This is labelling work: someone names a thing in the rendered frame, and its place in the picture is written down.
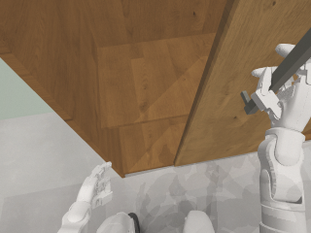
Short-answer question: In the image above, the handle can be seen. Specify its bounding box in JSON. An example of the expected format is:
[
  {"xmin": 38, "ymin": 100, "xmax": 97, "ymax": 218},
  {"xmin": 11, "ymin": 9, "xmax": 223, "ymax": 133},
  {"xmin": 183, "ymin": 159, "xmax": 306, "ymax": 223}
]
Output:
[{"xmin": 240, "ymin": 27, "xmax": 311, "ymax": 115}]

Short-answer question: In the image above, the left robot foot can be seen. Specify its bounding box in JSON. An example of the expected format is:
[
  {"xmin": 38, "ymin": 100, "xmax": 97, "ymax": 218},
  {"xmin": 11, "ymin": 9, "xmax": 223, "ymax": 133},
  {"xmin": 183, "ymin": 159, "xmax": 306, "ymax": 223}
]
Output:
[{"xmin": 128, "ymin": 213, "xmax": 140, "ymax": 233}]

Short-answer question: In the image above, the right robot hand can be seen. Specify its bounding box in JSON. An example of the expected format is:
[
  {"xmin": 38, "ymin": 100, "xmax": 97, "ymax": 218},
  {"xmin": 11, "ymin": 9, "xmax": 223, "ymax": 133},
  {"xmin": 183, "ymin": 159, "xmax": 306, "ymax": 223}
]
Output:
[{"xmin": 251, "ymin": 44, "xmax": 311, "ymax": 133}]

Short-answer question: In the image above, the robot right thigh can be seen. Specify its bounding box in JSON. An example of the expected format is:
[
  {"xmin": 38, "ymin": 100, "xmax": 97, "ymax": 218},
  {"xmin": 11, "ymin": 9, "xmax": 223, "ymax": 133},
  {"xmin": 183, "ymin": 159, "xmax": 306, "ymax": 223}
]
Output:
[{"xmin": 182, "ymin": 210, "xmax": 215, "ymax": 233}]

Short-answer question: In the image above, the left robot hand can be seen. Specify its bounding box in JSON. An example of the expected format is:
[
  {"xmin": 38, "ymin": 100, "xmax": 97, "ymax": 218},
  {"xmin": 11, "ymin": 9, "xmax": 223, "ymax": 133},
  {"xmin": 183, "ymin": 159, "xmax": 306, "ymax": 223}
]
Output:
[{"xmin": 76, "ymin": 161, "xmax": 113, "ymax": 210}]

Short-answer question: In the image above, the right robot forearm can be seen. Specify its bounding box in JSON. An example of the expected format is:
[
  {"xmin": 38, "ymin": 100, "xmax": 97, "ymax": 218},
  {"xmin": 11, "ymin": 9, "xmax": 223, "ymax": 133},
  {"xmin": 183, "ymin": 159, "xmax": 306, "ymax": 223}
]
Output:
[{"xmin": 258, "ymin": 127, "xmax": 309, "ymax": 233}]

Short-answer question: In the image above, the left robot forearm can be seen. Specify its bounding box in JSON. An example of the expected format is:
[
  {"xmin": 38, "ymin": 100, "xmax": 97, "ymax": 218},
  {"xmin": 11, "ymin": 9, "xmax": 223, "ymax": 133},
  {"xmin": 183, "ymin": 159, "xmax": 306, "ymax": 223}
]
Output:
[{"xmin": 57, "ymin": 201, "xmax": 92, "ymax": 233}]

